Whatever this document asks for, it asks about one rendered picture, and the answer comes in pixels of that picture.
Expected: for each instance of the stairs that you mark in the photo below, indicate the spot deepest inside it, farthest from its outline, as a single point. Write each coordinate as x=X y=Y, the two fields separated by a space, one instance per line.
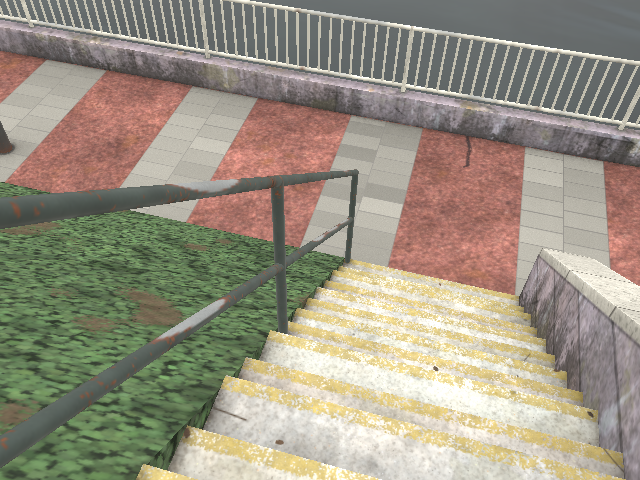
x=392 y=375

